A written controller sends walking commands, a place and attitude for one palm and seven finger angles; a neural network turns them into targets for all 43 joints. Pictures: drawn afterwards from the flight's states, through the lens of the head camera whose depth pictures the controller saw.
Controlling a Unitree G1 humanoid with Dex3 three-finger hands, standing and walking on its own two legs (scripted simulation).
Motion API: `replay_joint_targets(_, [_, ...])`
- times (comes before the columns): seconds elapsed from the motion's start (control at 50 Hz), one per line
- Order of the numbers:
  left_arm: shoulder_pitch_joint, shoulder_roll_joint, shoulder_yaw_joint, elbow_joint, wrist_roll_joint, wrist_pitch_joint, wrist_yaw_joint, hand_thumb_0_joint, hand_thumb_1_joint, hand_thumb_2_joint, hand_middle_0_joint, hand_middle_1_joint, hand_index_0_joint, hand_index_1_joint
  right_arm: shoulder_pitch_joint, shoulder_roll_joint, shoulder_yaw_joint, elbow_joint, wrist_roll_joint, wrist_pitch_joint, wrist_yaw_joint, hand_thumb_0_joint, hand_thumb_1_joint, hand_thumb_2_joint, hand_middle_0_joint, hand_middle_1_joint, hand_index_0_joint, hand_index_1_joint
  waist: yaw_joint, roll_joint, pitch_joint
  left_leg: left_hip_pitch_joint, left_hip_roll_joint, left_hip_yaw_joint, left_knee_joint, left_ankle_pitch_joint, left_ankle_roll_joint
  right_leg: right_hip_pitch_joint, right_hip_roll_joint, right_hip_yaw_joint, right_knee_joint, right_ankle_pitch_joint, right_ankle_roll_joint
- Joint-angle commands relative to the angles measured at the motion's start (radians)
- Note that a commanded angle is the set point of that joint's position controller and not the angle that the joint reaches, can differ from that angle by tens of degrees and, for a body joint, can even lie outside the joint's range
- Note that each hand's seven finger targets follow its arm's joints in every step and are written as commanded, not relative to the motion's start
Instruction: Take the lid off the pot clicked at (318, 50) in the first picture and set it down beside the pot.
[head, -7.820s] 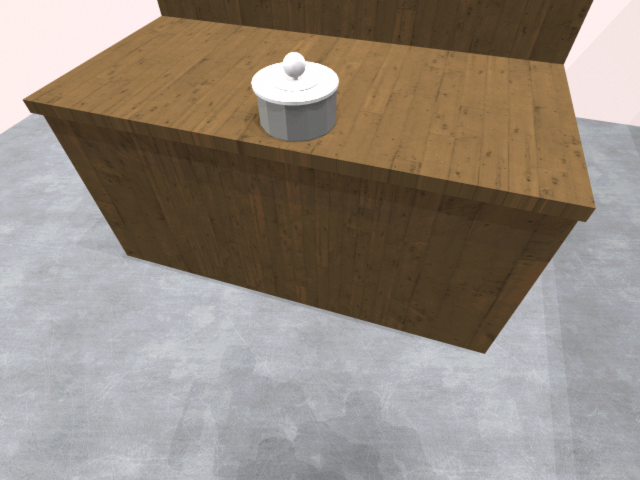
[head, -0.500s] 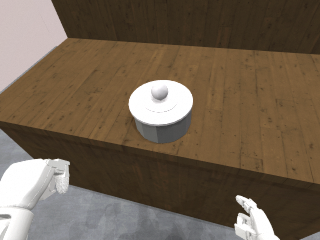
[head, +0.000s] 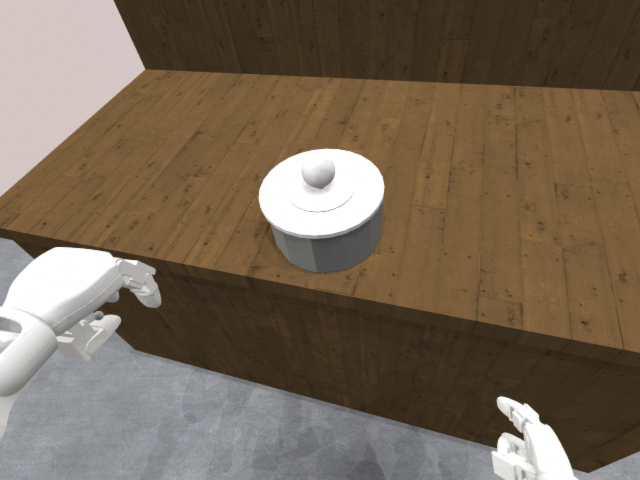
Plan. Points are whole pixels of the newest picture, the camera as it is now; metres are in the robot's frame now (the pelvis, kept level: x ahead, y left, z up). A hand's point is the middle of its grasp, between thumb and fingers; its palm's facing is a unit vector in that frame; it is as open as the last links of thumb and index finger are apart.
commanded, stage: reach forward and open the fingers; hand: left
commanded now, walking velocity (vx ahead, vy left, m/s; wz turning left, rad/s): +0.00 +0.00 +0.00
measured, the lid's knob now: (318, 170) +0.54 +0.07 +0.08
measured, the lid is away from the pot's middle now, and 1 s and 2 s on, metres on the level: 0.00 0.00 0.00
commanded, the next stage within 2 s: move the open hand above the knob in 0.40 s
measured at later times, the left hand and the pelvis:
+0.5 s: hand (97, 262) +0.29 +0.27 +0.17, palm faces -0.12 +0.04 -0.99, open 10.2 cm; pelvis -0.02 +0.02 +0.00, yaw +0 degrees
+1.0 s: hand (181, 210) +0.37 +0.20 +0.17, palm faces -0.15 +0.03 -0.99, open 10.2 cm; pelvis +0.00 +0.02 +0.00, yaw +0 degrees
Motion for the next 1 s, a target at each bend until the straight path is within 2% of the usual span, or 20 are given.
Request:
replay_joint_targets(0.0, [-0.277,0.275,0.167,-0.119,-0.011,0.005,0.025,0.0,-0.159,1.305,-0.864,-0.223,-0.864,-0.223,-0.134,-0.085,-0.035,-0.172,0.008,-0.051,0.002,0.0,-0.9,-0.9,0.2,0.3,0.2,0.3,-0.007,-0.072,-0.222,0.018,-0.002,-0.064,-0.06,0.149,0.006,0.12,-0.013,0.089,-0.051,0.049,0.017])
replay_joint_targets(0.06, [-0.237,0.297,0.191,-0.076,-0.001,0.025,0.021,0.0,-0.247,1.339,-0.828,-0.116,-0.828,-0.116,-0.135,-0.093,-0.037,-0.184,0.01,-0.057,0.011,0.0,-0.9,-0.9,0.2,0.3,0.2,0.3,0.005,-0.061,-0.222,0.03,0.001,-0.069,-0.054,0.153,0.006,0.115,0.002,0.098,-0.045,0.05,0.006])
replay_joint_targets(0.08, [-0.351,0.288,0.147,-0.124,0.003,0.021,0.005,0.0,-0.277,1.352,-0.816,-0.081,-0.816,-0.081,-0.152,-0.086,-0.028,-0.182,0.009,-0.048,0.01,0.0,-0.9,-0.9,0.2,0.3,0.2,0.3,-0.003,-0.06,-0.256,0.014,-0.006,-0.069,-0.072,0.148,0.005,0.125,-0.012,0.089,-0.042,0.038,0.011])
replay_joint_targets(0.26, [-0.412,0.286,0.144,-0.017,0.01,0.064,-0.018,0.0,-0.286,1.375,-0.819,-0.081,-0.819,-0.081,-0.135,-0.098,-0.029,-0.197,0.017,-0.05,0.017,0.0,-0.9,-0.9,0.2,0.3,0.2,0.3,-0.005,-0.088,-0.213,0.023,0.007,-0.083,-0.077,0.111,0.003,0.082,0.011,0.086,-0.037,-0.003,0.001])
replay_joint_targets(0.28, [-0.531,0.271,0.087,-0.048,0.017,0.065,-0.036,0.0,-0.288,1.379,-0.82,-0.081,-0.82,-0.081,-0.162,-0.088,-0.019,-0.192,0.016,-0.041,0.015,0.0,-0.9,-0.9,0.2,0.3,0.2,0.3,-0.011,-0.082,-0.228,0.001,0.001,-0.083,-0.103,0.078,0.001,0.077,-0.003,0.08,-0.045,-0.037,0.007])
replay_joint_targets(0.36, [-0.538,0.281,0.103,-0.048,0.023,0.078,-0.034,0.0,-0.293,1.394,-0.822,-0.081,-0.822,-0.081,-0.14,-0.093,-0.023,-0.202,0.02,-0.056,0.016,0.0,-0.9,-0.9,0.2,0.3,0.2,0.3,-0.01,-0.043,-0.242,0.049,0.007,-0.097,-0.081,0.107,0.002,0.073,0.013,0.085,-0.026,-0.016,-0.004])
replay_joint_targets(0.38, [-0.65,0.289,0.071,-0.082,0.035,0.076,-0.048,0.0,-0.295,1.398,-0.823,-0.081,-0.823,-0.081,-0.164,-0.083,-0.015,-0.192,0.014,-0.051,0.015,0.0,-0.9,-0.9,0.2,0.3,0.2,0.3,-0.009,-0.031,-0.275,0.037,0.004,-0.104,-0.104,0.094,0.0,0.08,-0.001,0.081,-0.03,-0.028,-0.001])
replay_joint_targets(0.42, [-0.631,0.303,0.092,-0.004,0.039,0.088,-0.047,0.0,-0.298,1.406,-0.824,-0.081,-0.824,-0.081,-0.136,-0.09,-0.019,-0.181,0.012,-0.051,0.009,0.0,-0.9,-0.9,0.2,0.3,0.2,0.3,-0.005,-0.065,-0.239,0.024,0.008,-0.105,-0.103,0.087,-0.001,0.068,0.003,0.077,-0.031,-0.037,-0.001])
replay_joint_targets(0.46, [-0.615,0.288,0.094,0.003,0.036,0.105,-0.05,0.0,-0.301,1.415,-0.825,-0.081,-0.825,-0.081,-0.13,-0.098,-0.02,-0.194,0.021,-0.052,0.016,0.0,-0.9,-0.9,0.2,0.3,0.2,0.3,-0.012,-0.042,-0.242,0.048,0.006,-0.106,-0.079,0.129,-0.002,0.065,0.015,0.081,-0.017,-0.001,-0.01])
replay_joint_targets(0.48, [-0.721,0.282,0.051,-0.036,0.045,0.108,-0.068,0.0,-0.303,1.419,-0.826,-0.081,-0.826,-0.081,-0.163,-0.087,-0.013,-0.187,0.017,-0.046,0.016,0.0,-0.9,-0.9,0.2,0.3,0.2,0.3,-0.012,-0.031,-0.273,0.04,0.004,-0.109,-0.102,0.122,-0.004,0.071,0.002,0.077,-0.022,-0.004,-0.007])
replay_joint_targets(0.56, [-0.695,0.167,-0.047,-0.01,0.056,0.157,-0.07,0.0,-0.303,1.419,-0.826,-0.081,-0.826,-0.081,-0.148,-0.088,-0.019,-0.202,0.029,-0.058,0.028,0.0,-0.9,-0.9,0.2,0.3,0.2,0.3,-0.025,-0.038,-0.258,0.077,0.006,-0.123,-0.071,0.143,-0.005,0.036,0.018,0.078,0.006,0.005,-0.013])
replay_joint_targets(0.6, [-0.834,0.154,-0.101,-0.041,0.07,0.161,-0.079,0.0,-0.303,1.419,-0.826,-0.081,-0.826,-0.081,-0.157,-0.074,-0.014,-0.187,0.023,-0.051,0.026,0.0,-0.9,-0.9,0.2,0.3,0.2,0.3,-0.029,-0.059,-0.276,0.081,0.012,-0.141,-0.095,0.124,-0.01,0.037,0.012,0.072,0.004,-0.003,-0.007])
replay_joint_targets(0.66, [-0.851,0.225,-0.033,0.031,0.103,0.187,-0.061,0.0,-0.303,1.419,-0.826,-0.081,-0.826,-0.081,-0.131,-0.094,-0.016,-0.177,0.022,-0.049,0.025,0.0,-0.9,-0.9,0.2,0.3,0.2,0.3,-0.026,-0.053,-0.286,0.084,0.005,-0.137,-0.067,0.156,-0.008,0.039,0.02,0.08,0.018,0.011,-0.021])
replay_joint_targets(0.68, [-0.981,0.236,-0.062,0.001,0.121,0.193,-0.074,0.0,-0.303,1.419,-0.826,-0.081,-0.826,-0.081,-0.162,-0.084,-0.005,-0.167,0.017,-0.041,0.028,0.0,-0.9,-0.9,0.2,0.3,0.2,0.3,-0.022,-0.029,-0.345,0.082,0.003,-0.141,-0.094,0.179,-0.014,0.07,0.011,0.075,0.016,0.031,-0.022])
replay_joint_targets(0.76, [-0.871,0.12,-0.118,0.046,0.105,0.228,-0.071,0.0,-0.303,1.419,-0.826,-0.081,-0.826,-0.081,-0.136,-0.081,-0.014,-0.183,0.022,-0.04,0.049,0.0,-0.9,-0.9,0.2,0.3,0.2,0.3,-0.025,-0.051,-0.338,0.117,0.004,-0.138,-0.042,0.29,-0.018,0.051,0.016,0.078,0.042,0.088,-0.026])
replay_joint_targets(0.8, [-0.921,0.079,-0.172,0.08,0.118,0.253,-0.089,0.0,-0.303,1.419,-0.826,-0.081,-0.826,-0.081,-0.142,-0.074,-0.011,-0.176,0.022,-0.021,0.055,0.0,-0.9,-0.9,0.2,0.3,0.2,0.3,-0.026,-0.121,-0.311,0.078,0.006,-0.124,-0.062,0.268,-0.019,0.051,0.012,0.07,0.033,0.089,-0.02])
replay_joint_targets(0.86, [-0.885,0.126,-0.119,0.096,0.125,0.259,-0.075,0.0,-0.303,1.419,-0.826,-0.081,-0.826,-0.081,-0.135,-0.092,-0.013,-0.186,0.028,-0.018,0.061,0.0,-0.9,-0.9,0.2,0.3,0.2,0.3,-0.025,-0.105,-0.33,0.078,0.002,-0.109,-0.035,0.268,-0.01,0.067,0.015,0.08,0.051,0.108,-0.025])
replay_joint_targets(0.88, [-1.009,0.115,-0.168,0.07,0.145,0.271,-0.09,0.0,-0.303,1.419,-0.826,-0.081,-0.826,-0.081,-0.164,-0.08,-0.001,-0.179,0.023,-0.005,0.06,0.0,-0.9,-0.9,0.2,0.3,0.2,0.3,-0.03,-0.098,-0.36,0.062,-0.006,-0.103,-0.061,0.267,-0.013,0.087,0.009,0.075,0.042,0.115,-0.025])
replay_joint_targets(0.92, [-1.058,0.118,-0.173,0.101,0.148,0.278,-0.083,0.0,-0.303,1.419,-0.826,-0.081,-0.826,-0.081,-0.144,-0.082,-0.004,-0.172,0.026,-0.005,0.052,0.0,-0.9,-0.9,0.2,0.3,0.2,0.3,-0.036,-0.108,-0.339,0.062,-0.003,-0.101,-0.054,0.243,-0.011,0.072,0.008,0.077,0.045,0.102,-0.021])
replay_joint_targets(0.98, [-1.113,0.114,-0.181,0.113,0.156,0.292,-0.087,0.0,-0.303,1.419,-0.826,-0.081,-0.826,-0.081,-0.145,-0.073,-0.001,-0.173,0.025,-0.007,0.053,0.0,-0.9,-0.9,0.2,0.3,0.2,0.3,-0.033,-0.106,-0.417,0.083,-0.015,-0.098,-0.042,0.297,-0.006,0.117,0.008,0.085,0.058,0.152,-0.025])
